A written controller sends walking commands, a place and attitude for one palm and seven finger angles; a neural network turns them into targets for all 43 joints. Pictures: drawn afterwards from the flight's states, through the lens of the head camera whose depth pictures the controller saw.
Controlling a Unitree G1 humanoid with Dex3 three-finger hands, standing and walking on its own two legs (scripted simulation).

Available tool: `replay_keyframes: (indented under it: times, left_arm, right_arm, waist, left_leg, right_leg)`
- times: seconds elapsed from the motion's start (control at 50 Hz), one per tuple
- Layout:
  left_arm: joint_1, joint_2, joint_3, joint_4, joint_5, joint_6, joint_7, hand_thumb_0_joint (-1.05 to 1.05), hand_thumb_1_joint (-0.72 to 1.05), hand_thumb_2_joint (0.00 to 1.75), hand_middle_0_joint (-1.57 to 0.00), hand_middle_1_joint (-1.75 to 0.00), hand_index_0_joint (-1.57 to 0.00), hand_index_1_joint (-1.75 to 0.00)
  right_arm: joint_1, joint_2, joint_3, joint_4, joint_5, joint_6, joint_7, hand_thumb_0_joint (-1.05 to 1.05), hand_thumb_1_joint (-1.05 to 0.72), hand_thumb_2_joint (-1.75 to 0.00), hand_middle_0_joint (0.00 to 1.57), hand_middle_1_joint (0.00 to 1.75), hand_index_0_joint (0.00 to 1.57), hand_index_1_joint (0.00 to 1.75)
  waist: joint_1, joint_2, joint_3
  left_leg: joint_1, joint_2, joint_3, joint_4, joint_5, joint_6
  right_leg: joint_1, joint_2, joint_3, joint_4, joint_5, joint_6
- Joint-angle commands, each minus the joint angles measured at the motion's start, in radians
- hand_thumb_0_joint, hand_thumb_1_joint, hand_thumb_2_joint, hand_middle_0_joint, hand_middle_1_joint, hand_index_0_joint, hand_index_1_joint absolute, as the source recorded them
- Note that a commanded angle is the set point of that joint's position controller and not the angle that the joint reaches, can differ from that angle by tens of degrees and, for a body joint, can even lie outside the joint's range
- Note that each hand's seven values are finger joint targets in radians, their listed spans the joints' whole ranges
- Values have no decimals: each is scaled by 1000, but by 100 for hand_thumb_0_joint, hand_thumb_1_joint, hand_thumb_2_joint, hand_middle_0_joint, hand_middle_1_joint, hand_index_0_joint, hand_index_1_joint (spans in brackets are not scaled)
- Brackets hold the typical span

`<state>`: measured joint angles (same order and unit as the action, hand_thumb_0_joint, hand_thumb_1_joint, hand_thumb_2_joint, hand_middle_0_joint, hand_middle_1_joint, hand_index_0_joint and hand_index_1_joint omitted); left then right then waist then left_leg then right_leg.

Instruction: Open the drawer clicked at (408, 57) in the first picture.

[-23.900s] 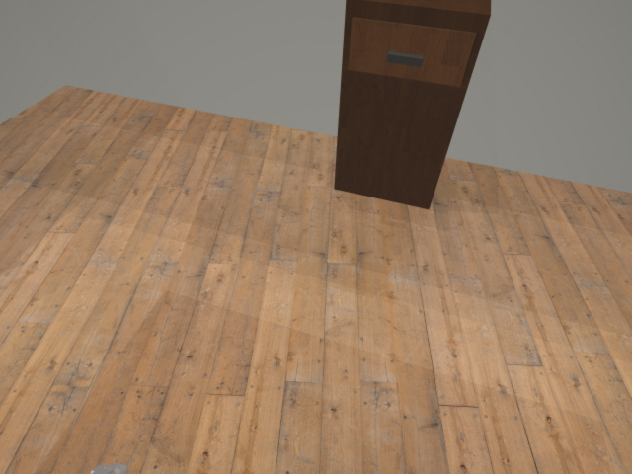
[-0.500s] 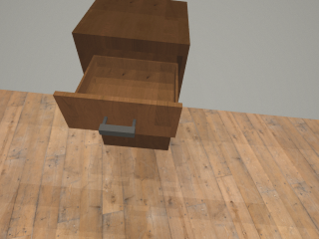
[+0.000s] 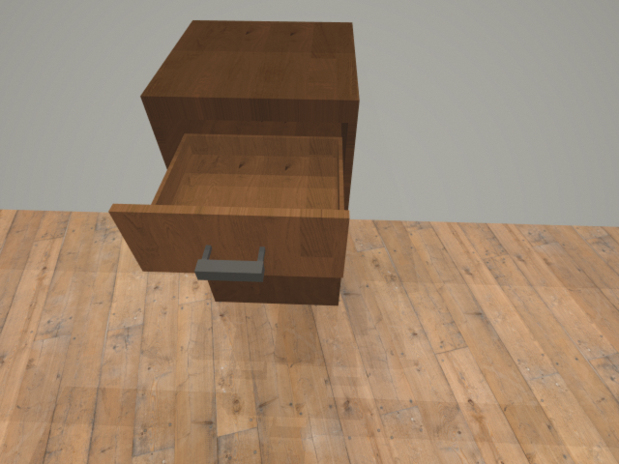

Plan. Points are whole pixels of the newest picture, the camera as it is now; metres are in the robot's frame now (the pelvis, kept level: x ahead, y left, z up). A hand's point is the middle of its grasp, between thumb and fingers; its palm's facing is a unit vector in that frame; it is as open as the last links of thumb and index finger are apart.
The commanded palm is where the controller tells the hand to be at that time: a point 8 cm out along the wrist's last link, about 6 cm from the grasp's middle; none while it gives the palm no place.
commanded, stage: let the arm hang, fingers relaxed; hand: left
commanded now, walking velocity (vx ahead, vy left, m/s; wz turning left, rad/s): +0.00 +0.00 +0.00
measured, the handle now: (232, 260) +0.47 +0.18 -0.08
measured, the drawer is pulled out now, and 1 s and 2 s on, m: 0.29 0.29 0.29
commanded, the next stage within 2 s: look to check the result in 0.26 s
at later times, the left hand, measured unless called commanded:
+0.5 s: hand out of the picture -0.03 +0.14 -0.17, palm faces +0.04 -0.99 -0.16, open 7.3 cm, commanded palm none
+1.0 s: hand out of the picture -0.01 +0.13 -0.17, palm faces +0.04 -0.99 -0.16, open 7.3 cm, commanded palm none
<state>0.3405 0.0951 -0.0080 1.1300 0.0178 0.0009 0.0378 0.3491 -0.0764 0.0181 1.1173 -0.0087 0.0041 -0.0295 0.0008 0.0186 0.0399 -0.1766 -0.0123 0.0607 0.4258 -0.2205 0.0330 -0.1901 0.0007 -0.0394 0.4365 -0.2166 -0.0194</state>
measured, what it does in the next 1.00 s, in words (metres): stands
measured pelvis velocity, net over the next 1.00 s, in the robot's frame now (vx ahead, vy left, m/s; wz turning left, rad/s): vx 0.02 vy -0.02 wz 0.00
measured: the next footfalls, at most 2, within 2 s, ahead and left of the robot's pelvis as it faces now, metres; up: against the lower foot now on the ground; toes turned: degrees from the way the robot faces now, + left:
none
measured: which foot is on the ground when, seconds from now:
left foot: down 0.00-1.00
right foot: down 0.00-1.00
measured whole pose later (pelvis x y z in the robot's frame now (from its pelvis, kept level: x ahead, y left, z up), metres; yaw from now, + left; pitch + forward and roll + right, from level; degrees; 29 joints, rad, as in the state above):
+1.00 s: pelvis +0.02 -0.02 +0.00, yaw +0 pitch -1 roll +0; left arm 0.31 0.10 0.00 1.13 0.02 -0.01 0.04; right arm 0.32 -0.09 0.01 1.12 -0.01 0.00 -0.04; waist 0.00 0.01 0.07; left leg -0.16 0.02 0.04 0.41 -0.23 0.00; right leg -0.16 0.04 -0.05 0.41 -0.23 -0.05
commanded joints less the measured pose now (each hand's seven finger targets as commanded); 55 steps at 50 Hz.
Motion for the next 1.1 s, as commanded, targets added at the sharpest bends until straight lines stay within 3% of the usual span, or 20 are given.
replay_keyframes:
  times: [0.0, 0.36, 1.08]
  left_arm:
    - [100, 92, 24, -15, -2, -5, 14, 0, 90, 90, -20, -30, -20, -30]
    - [89, 92, 25, -14, -7, -14, 10, 0, 90, 90, -20, -30, -20, -30]
    - [77, 95, 28, -16, -8, -18, 10, 0, 90, 90, -20, -30, -20, -30]
  right_arm:
    - [106, -88, -23, -9, 3, -11, -10, 0, -90, -90, 20, 30, 20, 30]
    - [98, -87, -20, -1, 4, -13, -14, 0, -90, -90, 20, 30, 20, 30]
    - [71, -91, -25, 0, 6, -7, -17, 0, -90, -90, 20, 30, 20, 30]
  waist:
    - [-3, -19, 110]
    - [-8, -15, 64]
    - [-6, -29, 74]
  left_leg:
    - [-56, 112, -125, -113, -54, 28]
    - [2, 108, -99, -79, 39, 18]
    - [33, 111, -86, -70, 81, 9]
  right_leg:
    - [-70, -82, 95, -94, -14, -24]
    - [-43, -91, 111, -110, 56, -33]
    - [-30, -92, 110, -127, 114, -38]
